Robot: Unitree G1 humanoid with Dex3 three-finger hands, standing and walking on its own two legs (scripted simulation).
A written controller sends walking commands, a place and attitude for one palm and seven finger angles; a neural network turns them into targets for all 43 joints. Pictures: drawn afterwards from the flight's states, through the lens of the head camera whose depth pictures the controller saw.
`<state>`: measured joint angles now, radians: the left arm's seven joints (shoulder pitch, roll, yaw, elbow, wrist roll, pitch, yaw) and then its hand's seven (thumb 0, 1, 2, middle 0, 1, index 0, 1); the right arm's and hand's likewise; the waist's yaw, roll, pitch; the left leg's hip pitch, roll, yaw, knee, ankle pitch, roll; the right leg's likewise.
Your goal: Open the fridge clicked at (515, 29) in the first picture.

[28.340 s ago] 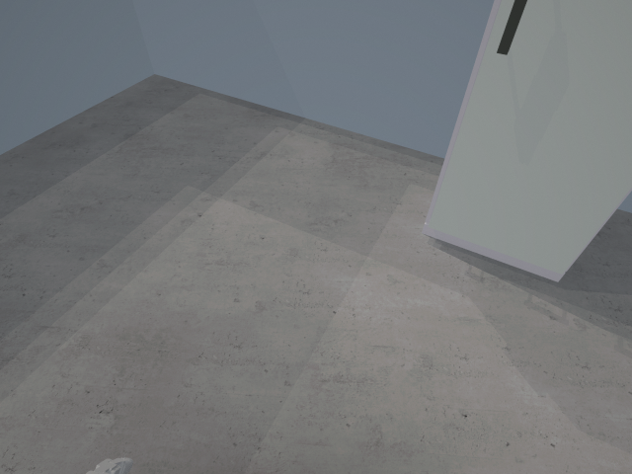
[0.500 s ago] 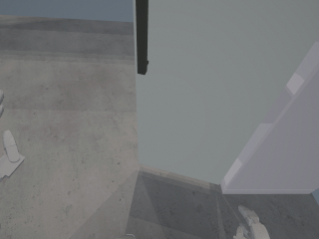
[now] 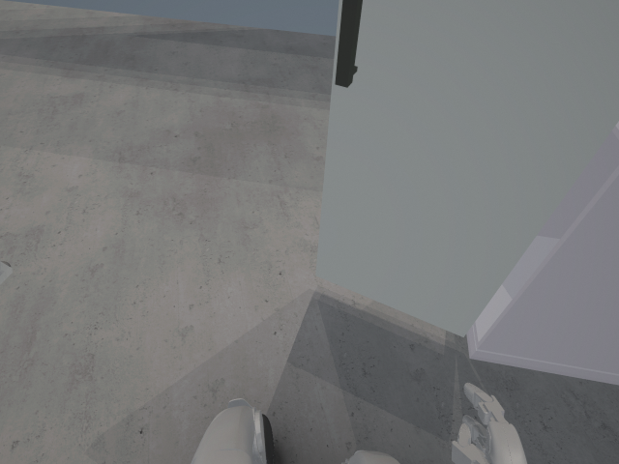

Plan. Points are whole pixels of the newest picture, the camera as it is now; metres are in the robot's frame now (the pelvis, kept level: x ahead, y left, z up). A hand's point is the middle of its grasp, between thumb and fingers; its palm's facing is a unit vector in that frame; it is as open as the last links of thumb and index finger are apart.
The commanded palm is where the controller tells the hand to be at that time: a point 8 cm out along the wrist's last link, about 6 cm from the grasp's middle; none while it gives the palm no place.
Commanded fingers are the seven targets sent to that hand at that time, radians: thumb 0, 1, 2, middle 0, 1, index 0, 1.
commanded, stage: stop stepping back and stand still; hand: left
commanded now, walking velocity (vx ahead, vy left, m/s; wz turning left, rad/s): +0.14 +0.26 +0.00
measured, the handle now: (357, 3) +0.79 -0.05 +0.27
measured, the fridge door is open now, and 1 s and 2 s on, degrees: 74 74 74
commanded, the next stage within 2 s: let the arm hang, fingers relaxed in 1.48 s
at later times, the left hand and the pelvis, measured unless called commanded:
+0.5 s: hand out of the picture +0.14 +0.28 +0.24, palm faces +0.26 -0.86 -0.44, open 7.4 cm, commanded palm +0.10 +0.33 +0.24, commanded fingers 0.00 0.90 0.90 -0.20 -0.30 -0.20 -0.30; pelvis -0.09 +0.06 +0.08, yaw -11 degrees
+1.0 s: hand (17, 273) +0.22 +0.25 +0.23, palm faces +0.24 -0.87 -0.43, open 7.4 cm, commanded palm +0.15 +0.30 +0.24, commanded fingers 0.00 0.90 0.90 -0.20 -0.30 -0.20 -0.30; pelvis -0.07 +0.05 +0.05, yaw -16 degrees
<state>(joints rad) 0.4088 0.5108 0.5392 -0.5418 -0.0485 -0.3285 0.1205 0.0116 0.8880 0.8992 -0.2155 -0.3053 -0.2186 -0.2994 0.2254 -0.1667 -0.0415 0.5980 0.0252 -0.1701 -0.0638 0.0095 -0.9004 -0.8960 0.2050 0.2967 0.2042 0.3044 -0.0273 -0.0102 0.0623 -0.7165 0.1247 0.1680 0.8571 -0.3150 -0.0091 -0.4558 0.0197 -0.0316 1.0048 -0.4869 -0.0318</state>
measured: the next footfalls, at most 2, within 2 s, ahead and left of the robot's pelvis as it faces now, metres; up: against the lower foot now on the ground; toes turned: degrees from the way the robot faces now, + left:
left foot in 0.20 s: -0.02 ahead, +0.17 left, +0.00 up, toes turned -1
right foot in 0.64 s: -0.09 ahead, -0.06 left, +0.00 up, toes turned -19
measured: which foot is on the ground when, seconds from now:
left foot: up 0.00-0.18, down 0.20-0.64, up 0.66-0.84, down 0.86-1.00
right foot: down 0.00-0.22, up 0.24-0.62, down 0.64-1.00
